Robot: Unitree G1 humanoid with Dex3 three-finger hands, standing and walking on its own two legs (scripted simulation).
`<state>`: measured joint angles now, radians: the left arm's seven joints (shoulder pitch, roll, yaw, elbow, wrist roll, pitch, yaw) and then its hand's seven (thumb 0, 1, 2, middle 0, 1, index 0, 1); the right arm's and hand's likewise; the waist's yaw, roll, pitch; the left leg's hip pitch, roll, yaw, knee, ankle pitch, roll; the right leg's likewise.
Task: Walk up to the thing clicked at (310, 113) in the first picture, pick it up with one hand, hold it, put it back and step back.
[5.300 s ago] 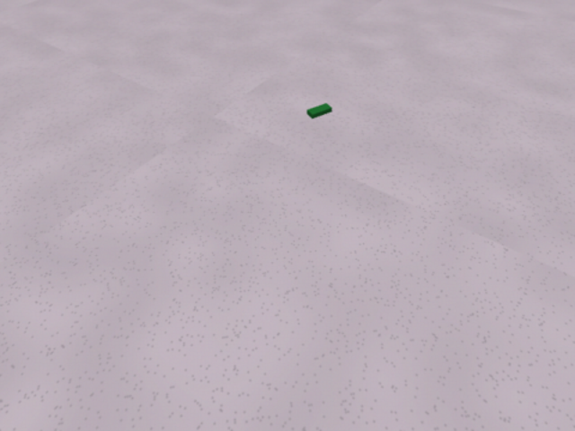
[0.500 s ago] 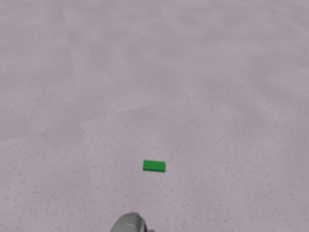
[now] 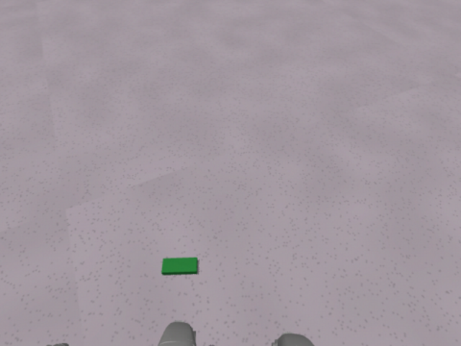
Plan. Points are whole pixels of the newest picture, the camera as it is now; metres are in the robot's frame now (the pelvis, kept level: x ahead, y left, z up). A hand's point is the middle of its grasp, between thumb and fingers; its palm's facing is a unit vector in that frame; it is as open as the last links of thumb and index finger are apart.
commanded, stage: walk up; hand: left
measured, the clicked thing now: (180, 266) +0.52 +0.24 -0.71
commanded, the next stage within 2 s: stand in 1.82 s
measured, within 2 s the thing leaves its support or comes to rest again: neither
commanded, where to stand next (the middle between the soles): +0.14 +0.03 m, yaw +4 degrees
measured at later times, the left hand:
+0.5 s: hand out of the picture +0.08 +0.28 -0.13, palm faces +0.06 -0.90 -0.44, open 7.4 cm
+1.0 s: hand out of the picture +0.07 +0.29 -0.12, palm faces +0.04 -0.93 -0.38, open 7.4 cm
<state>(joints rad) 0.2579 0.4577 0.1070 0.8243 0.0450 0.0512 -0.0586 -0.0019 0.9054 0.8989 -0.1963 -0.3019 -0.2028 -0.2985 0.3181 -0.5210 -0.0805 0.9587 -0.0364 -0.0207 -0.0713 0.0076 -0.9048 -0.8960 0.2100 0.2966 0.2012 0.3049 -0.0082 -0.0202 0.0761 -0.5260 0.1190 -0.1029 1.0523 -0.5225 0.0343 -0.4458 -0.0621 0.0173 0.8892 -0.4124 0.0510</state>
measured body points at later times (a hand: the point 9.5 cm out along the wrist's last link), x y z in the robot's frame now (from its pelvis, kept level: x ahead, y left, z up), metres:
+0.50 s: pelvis +0.03 -0.02 +0.01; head +0.08 -0.01 +0.46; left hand +0.08 +0.32 -0.10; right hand +0.19 -0.31 -0.10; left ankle +0.07 +0.09 -0.69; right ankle +0.05 -0.16 -0.69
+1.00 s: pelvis +0.03 +0.01 +0.04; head +0.05 +0.02 +0.49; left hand +0.07 +0.33 -0.09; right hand +0.13 -0.28 -0.09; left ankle +0.05 +0.12 -0.69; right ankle +0.06 -0.15 -0.69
